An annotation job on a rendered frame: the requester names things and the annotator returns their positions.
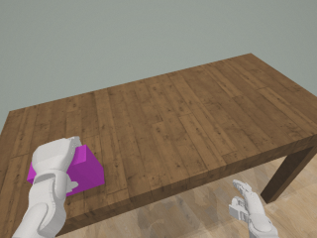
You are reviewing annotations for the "robot left hand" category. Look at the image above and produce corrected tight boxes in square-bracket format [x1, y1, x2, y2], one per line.
[32, 136, 82, 193]

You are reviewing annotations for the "robot right forearm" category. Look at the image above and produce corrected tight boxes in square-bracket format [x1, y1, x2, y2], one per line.
[248, 213, 279, 238]

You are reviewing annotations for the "robot left forearm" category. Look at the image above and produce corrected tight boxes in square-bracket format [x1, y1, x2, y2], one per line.
[12, 169, 67, 238]

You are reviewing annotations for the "sponge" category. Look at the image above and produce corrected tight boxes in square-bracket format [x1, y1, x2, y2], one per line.
[27, 144, 105, 196]

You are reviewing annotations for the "table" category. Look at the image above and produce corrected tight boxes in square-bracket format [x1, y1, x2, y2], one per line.
[0, 53, 317, 238]

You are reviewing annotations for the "robot right hand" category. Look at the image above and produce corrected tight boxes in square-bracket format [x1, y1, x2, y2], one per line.
[229, 179, 265, 223]

